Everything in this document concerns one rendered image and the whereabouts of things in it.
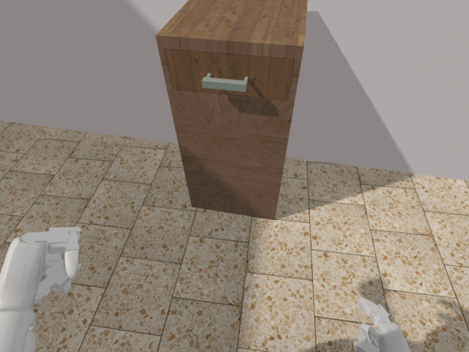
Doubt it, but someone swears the left robot hand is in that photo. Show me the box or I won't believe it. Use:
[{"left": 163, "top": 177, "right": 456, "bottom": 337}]
[{"left": 0, "top": 227, "right": 81, "bottom": 310}]

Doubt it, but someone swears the right robot hand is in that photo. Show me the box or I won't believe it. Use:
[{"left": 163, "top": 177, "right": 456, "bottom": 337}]
[{"left": 353, "top": 297, "right": 410, "bottom": 352}]

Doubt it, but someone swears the drawer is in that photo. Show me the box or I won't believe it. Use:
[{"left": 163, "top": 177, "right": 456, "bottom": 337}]
[{"left": 166, "top": 48, "right": 293, "bottom": 101}]

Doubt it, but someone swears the cabinet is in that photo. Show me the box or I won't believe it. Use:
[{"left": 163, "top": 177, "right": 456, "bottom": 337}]
[{"left": 155, "top": 0, "right": 308, "bottom": 220}]

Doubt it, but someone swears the handle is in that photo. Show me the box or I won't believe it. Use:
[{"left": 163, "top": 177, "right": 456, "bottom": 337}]
[{"left": 202, "top": 73, "right": 248, "bottom": 92}]

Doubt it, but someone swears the robot left forearm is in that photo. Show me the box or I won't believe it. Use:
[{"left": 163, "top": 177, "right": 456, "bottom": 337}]
[{"left": 0, "top": 309, "right": 37, "bottom": 352}]

